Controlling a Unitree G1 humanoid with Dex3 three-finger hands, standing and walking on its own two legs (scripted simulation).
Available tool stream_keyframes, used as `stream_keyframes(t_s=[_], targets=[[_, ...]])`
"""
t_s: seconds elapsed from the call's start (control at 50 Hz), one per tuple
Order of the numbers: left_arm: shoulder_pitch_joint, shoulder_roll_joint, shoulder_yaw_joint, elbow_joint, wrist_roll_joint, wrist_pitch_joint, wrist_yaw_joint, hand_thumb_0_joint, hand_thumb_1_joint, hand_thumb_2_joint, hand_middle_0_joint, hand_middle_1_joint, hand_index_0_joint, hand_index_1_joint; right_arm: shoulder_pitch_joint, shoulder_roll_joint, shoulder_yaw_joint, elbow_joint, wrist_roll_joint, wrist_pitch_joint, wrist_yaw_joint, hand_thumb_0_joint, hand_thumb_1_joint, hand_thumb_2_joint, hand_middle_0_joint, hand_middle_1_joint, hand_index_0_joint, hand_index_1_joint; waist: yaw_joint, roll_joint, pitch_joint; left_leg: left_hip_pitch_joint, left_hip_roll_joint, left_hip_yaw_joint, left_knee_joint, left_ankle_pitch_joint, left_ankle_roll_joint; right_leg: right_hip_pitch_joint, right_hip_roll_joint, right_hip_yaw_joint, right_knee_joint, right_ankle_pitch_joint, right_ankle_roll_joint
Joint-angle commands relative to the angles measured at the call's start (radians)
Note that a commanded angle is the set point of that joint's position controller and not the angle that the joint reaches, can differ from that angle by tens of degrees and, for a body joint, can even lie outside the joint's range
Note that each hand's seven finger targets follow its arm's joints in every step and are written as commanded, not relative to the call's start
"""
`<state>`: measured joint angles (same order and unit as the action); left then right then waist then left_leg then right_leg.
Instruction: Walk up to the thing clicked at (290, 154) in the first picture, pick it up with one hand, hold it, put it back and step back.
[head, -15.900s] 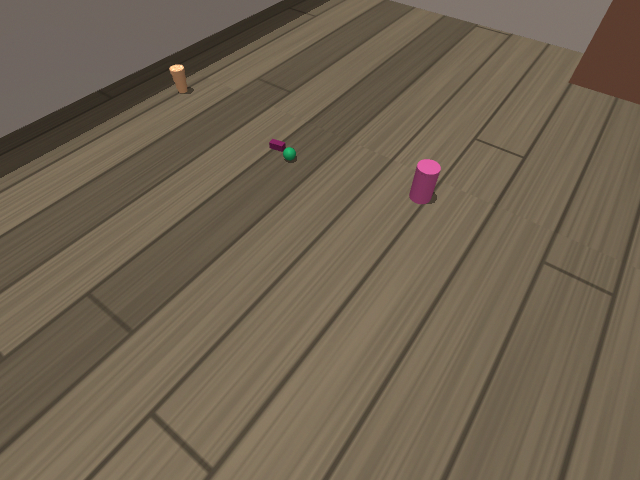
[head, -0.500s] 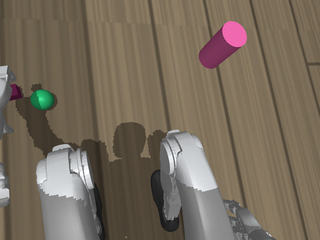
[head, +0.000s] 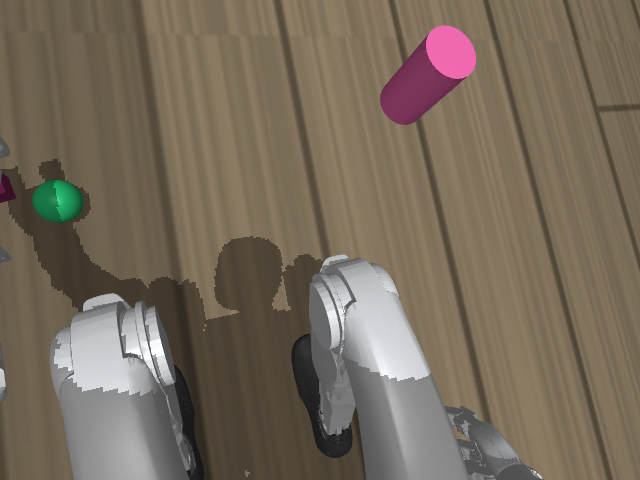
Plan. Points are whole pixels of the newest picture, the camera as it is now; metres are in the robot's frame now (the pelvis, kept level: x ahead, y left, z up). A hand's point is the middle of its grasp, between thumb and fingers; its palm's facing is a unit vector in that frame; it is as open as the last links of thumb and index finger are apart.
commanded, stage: rise first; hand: left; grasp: from above
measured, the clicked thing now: (58, 201) +0.47 +0.29 -0.29
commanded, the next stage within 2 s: approach in 0.72 s
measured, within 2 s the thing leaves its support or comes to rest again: neither
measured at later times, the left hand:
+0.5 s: hand out of the picture +0.43 +0.34 -0.17, palm faces -0.43 -0.09 -0.90, open 13.4 cm
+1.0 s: hand out of the picture +0.43 +0.32 -0.17, palm faces -0.46 -0.08 -0.88, open 13.1 cm
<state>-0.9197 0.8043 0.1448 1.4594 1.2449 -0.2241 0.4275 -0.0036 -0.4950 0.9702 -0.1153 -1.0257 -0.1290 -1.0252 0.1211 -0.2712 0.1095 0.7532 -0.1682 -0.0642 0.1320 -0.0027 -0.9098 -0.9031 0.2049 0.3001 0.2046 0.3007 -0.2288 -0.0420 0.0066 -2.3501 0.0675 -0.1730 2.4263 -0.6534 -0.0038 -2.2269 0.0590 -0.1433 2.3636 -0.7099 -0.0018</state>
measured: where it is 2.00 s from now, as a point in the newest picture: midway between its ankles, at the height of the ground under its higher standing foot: (256, 432)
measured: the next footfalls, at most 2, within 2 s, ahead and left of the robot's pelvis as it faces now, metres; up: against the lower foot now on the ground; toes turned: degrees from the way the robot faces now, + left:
none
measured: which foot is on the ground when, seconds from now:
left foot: down 0.00-1.00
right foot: down 0.00-1.00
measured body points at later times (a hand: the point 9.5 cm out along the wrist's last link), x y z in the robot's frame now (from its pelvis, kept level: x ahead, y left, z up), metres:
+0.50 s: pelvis +0.00 +0.00 +0.01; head +0.23 +0.09 +0.38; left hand +0.45 +0.34 -0.12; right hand +0.08 -0.26 -0.10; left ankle +0.08 +0.14 -0.29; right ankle +0.09 -0.11 -0.29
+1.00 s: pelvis -0.01 +0.00 +0.00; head +0.23 +0.09 +0.38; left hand +0.45 +0.32 -0.12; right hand +0.06 -0.26 -0.10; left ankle +0.08 +0.14 -0.29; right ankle +0.09 -0.11 -0.29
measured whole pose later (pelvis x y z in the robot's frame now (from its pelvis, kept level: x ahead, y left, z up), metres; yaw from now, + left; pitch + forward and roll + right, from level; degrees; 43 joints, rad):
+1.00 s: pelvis -0.01 +0.00 +0.00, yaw +1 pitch +32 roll -8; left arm -0.96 0.78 0.04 1.47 1.23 -0.22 0.40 0.00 -0.37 0.86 -0.24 -0.88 -0.25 -0.89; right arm 0.13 -0.27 0.12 0.75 -0.16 -0.08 0.13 0.00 -0.91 -0.90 0.20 0.30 0.20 0.30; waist -0.23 -0.05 -0.01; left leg -2.35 0.06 -0.16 2.41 -0.63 0.00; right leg -2.22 0.05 -0.13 2.35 -0.69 0.00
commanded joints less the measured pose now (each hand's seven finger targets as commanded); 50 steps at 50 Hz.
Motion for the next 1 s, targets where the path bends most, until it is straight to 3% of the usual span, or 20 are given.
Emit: stream_keyframes(t_s=[0.0, 0.16, 0.3, 0.38, 0.46, 0.54, 0.56, 0.7, 0.76, 0.8, 0.82, 0.9, 0.96, 0.98], targets=[[-0.274, 0.279, 0.032, -0.159, -0.020, 0.005, 0.037, 0.000, -0.488, 0.948, -0.124, -1.006, -0.130, -1.000, 0.193, -0.248, -0.082, -0.004, 0.001, -0.006, -0.013, 0.000, -0.906, -0.902, 0.200, 0.300, 0.200, 0.300, 0.012, 0.334, -0.692, 0.538, -0.023, 0.096, -0.216, 0.139, 0.030, 0.302, 0.027, -0.037, -0.264, 0.239, -0.028], [-0.254, 0.258, 0.018, -0.166, -0.027, 0.014, 0.020, 0.000, -0.465, 0.931, -0.151, -0.977, -0.154, -0.974, 0.199, -0.248, -0.085, -0.005, 0.006, -0.004, -0.008, 0.000, -0.906, -0.902, 0.200, 0.300, 0.200, 0.300, 0.003, 0.305, -0.688, 0.527, -0.022, 0.093, -0.209, 0.161, 0.035, 0.315, 0.028, -0.038, -0.267, 0.268, -0.023], [-0.258, 0.259, 0.008, -0.196, -0.027, 0.010, 0.009, 0.000, -0.438, 0.907, -0.182, -0.944, -0.183, -0.943, 0.194, -0.247, -0.093, -0.009, 0.012, -0.004, -0.011, 0.000, -0.906, -0.902, 0.200, 0.300, 0.200, 0.300, 0.021, 0.341, -0.695, 0.531, -0.027, 0.096, -0.233, 0.118, 0.029, 0.305, 0.027, -0.036, -0.273, 0.220, -0.029], [-0.252, 0.214, -0.023, -0.179, -0.029, 0.016, 0.006, 0.000, -0.429, 0.901, -0.189, -0.943, -0.189, -0.942, 0.184, -0.244, -0.095, -0.012, 0.019, -0.003, -0.011, 0.000, -0.907, -0.902, 0.200, 0.300, 0.200, 0.300, 0.009, 0.323, -0.667, 0.537, -0.026, 0.087, -0.245, 0.096, 0.029, 0.264, 0.026, -0.043, -0.276, 0.200, -0.032], [-0.273, 0.231, -0.006, -0.218, -0.017, 0.023, 0.008, 0.000, -0.418, 0.896, -0.209, -0.918, -0.205, -0.922, 0.198, -0.250, -0.101, -0.009, 0.020, -0.004, -0.013, 0.000, -0.907, -0.902, 0.200, 0.300, 0.200, 0.300, 0.019, 0.356, -0.692, 0.590, -0.025, 0.085, -0.260, 0.132, 0.022, 0.259, 0.018, -0.043, -0.263, 0.231, -0.033], [-0.274, 0.208, -0.030, -0.191, -0.026, 0.032, 0.003, 0.000, -0.386, 0.868, -0.237, -0.894, -0.234, -0.896, 0.199, -0.241, -0.098, -0.012, 0.023, -0.006, -0.009, 0.000, -0.907, -0.902, 0.200, 0.300, 0.200, 0.300, 0.003, 0.336, -0.664, 0.555, -0.027, 0.098, -0.246, 0.142, 0.030, 0.271, 0.020, -0.034, -0.276, 0.246, -0.031], [-0.278, 0.223, -0.012, -0.207, -0.026, 0.031, 0.003, 0.000, -0.384, 0.866, -0.242, -0.886, -0.238, -0.890, 0.206, -0.244, -0.095, -0.011, 0.020, -0.007, -0.010, 0.000, -0.907, -0.902, 0.200, 0.300, 0.200, 0.300, 0.009, 0.327, -0.686, 0.561, -0.027, 0.096, -0.246, 0.152, 0.031, 0.288, 0.020, -0.035, -0.278, 0.254, -0.029], [-0.275, 0.233, -0.018, -0.204, -0.033, 0.029, -0.012, 0.000, -0.374, 0.856, -0.261, -0.864, -0.252, -0.873, 0.196, -0.244, -0.098, -0.019, 0.025, -0.004, -0.010, 0.000, -0.909, -0.903, 0.200, 0.300, 0.200, 0.300, 0.017, 0.324, -0.686, 0.550, -0.030, 0.099, -0.254, 0.114, 0.031, 0.283, 0.019, -0.029, -0.286, 0.212, -0.032], [-0.268, 0.212, -0.032, -0.161, -0.029, 0.020, -0.014, 0.000, -0.354, 0.840, -0.275, -0.847, -0.267, -0.856, 0.197, -0.243, -0.090, -0.019, 0.023, -0.002, -0.012, 0.000, -0.907, -0.902, 0.200, 0.300, 0.200, 0.300, -0.004, 0.284, -0.655, 0.510, -0.031, 0.097, -0.244, 0.097, 0.035, 0.285, 0.023, -0.031, -0.295, 0.198, -0.027], [-0.276, 0.229, -0.017, -0.174, -0.030, 0.008, -0.010, 0.000, -0.393, 0.899, -0.305, -0.805, -0.259, -0.853, 0.203, -0.243, -0.085, -0.016, 0.020, -0.002, -0.011, 0.000, -0.906, -0.900, 0.200, 0.300, 0.200, 0.300, 0.002, 0.294, -0.667, 0.509, -0.033, 0.095, -0.248, 0.106, 0.033, 0.295, 0.022, -0.035, -0.285, 0.203, -0.029], [-0.272, 0.230, -0.021, -0.152, -0.025, 0.006, -0.008, 0.000, -0.376, 0.864, -0.242, -0.866, -0.234, -0.873, 0.199, -0.244, -0.083, -0.018, 0.020, -0.003, -0.012, 0.000, -0.899, -0.893, 0.200, 0.300, 0.200, 0.300, 0.003, 0.292, -0.658, 0.509, -0.033, 0.094, -0.245, 0.103, 0.033, 0.282, 0.022, -0.035, -0.285, 0.199, -0.029], [-0.347, 0.149, -0.088, -0.130, -0.024, -0.006, 0.006, 0.000, -0.401, 0.881, -0.200, -0.913, -0.203, -0.910, 0.214, -0.246, -0.074, -0.005, 0.012, -0.011, -0.012, 0.000, -0.898, -0.892, 0.200, 0.300, 0.200, 0.300, -0.052, 0.298, -0.640, 0.521, -0.029, 0.089, -0.227, 0.115, 0.030, 0.265, 0.026, -0.041, -0.284, 0.224, -0.026], [-0.447, 0.122, -0.120, -0.134, -0.014, -0.008, 0.034, 0.000, -0.413, 0.904, -0.202, -0.912, -0.198, -0.916, 0.226, -0.252, -0.071, 0.000, 0.003, -0.025, -0.011, 0.000, -0.898, -0.893, 0.200, 0.300, 0.200, 0.300, -0.081, 0.341, -0.647, 0.552, -0.027, 0.077, -0.231, 0.097, 0.022, 0.226, 0.024, -0.056, -0.271, 0.203, -0.032], [-0.467, 0.130, -0.121, -0.138, -0.007, -0.003, 0.046, 0.000, -0.419, 0.899, -0.193, -0.919, -0.192, -0.919, 0.228, -0.256, -0.069, 0.005, 0.001, -0.029, -0.012, 0.000, -0.898, -0.893, 0.200, 0.300, 0.200, 0.300, -0.077, 0.359, -0.659, 0.572, -0.026, 0.075, -0.238, 0.096, 0.018, 0.218, 0.025, -0.059, -0.271, 0.200, -0.034]])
